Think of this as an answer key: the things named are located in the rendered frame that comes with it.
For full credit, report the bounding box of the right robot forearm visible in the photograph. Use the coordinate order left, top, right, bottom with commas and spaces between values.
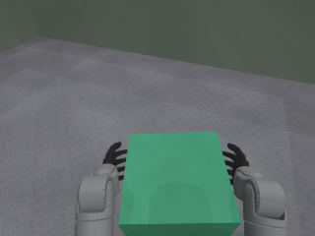
233, 166, 288, 236

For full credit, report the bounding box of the right robot hand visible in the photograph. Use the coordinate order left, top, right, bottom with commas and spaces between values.
222, 143, 249, 186

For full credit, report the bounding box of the left robot forearm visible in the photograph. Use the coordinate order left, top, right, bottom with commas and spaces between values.
75, 163, 120, 236

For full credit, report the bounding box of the left robot hand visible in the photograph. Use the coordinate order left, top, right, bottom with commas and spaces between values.
102, 142, 128, 181

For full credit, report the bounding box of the carton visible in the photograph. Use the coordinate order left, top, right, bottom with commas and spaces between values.
117, 131, 242, 236

